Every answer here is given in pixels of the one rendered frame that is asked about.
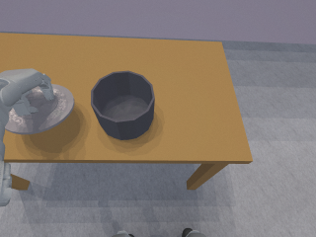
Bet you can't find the robot left forearm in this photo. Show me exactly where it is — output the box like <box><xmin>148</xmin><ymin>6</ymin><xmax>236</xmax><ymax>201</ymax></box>
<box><xmin>0</xmin><ymin>77</ymin><xmax>22</xmax><ymax>161</ymax></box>

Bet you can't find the table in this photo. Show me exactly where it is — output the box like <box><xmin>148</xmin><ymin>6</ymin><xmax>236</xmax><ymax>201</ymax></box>
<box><xmin>0</xmin><ymin>33</ymin><xmax>253</xmax><ymax>191</ymax></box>

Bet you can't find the pot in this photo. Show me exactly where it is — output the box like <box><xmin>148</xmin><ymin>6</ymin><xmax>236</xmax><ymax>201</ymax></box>
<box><xmin>91</xmin><ymin>70</ymin><xmax>155</xmax><ymax>140</ymax></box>

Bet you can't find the robot left shin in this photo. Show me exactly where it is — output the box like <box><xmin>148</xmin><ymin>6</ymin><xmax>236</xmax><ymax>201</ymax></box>
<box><xmin>117</xmin><ymin>231</ymin><xmax>129</xmax><ymax>236</ymax></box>

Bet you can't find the robot left upper arm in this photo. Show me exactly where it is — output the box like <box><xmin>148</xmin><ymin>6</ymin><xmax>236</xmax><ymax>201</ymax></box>
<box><xmin>0</xmin><ymin>160</ymin><xmax>12</xmax><ymax>207</ymax></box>

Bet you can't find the left robot hand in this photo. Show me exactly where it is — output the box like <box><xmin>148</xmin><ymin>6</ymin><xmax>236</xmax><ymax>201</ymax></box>
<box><xmin>0</xmin><ymin>68</ymin><xmax>54</xmax><ymax>117</ymax></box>

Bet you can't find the lid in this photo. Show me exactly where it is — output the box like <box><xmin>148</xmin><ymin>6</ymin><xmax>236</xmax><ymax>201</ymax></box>
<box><xmin>5</xmin><ymin>84</ymin><xmax>75</xmax><ymax>135</ymax></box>

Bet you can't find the knob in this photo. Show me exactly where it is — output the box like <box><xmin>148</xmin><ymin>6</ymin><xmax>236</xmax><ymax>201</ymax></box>
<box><xmin>25</xmin><ymin>92</ymin><xmax>46</xmax><ymax>108</ymax></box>

